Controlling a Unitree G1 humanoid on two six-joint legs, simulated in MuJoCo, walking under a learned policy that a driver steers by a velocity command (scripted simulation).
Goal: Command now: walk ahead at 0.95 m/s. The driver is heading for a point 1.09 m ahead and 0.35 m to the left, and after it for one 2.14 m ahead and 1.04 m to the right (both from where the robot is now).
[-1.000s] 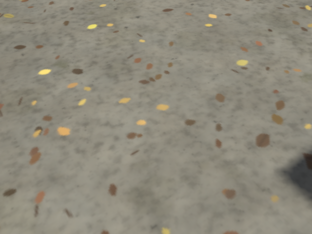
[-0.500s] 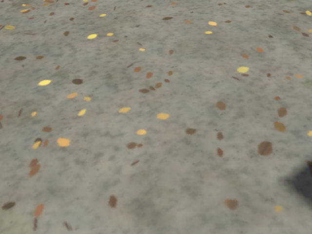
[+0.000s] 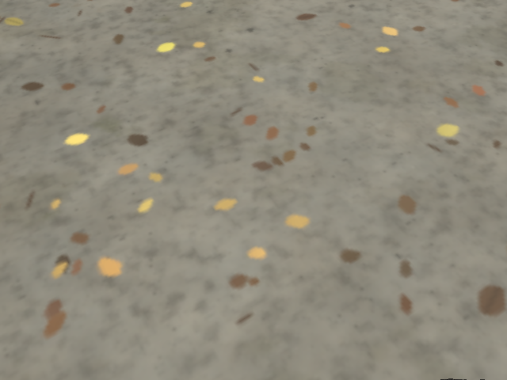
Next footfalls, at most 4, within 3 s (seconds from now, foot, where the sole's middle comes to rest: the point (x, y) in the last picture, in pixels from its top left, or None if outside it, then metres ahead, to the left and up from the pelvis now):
0.44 right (320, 311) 0.62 -0.13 -0.74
0.92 left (211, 204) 0.97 0.19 -0.74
1.38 right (179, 111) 1.39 0.35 -0.74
1.88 left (127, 113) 1.37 0.54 -0.74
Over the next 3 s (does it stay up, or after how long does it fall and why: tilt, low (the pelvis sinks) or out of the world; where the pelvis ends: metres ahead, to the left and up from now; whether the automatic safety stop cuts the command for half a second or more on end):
stays up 1.36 0.40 0.03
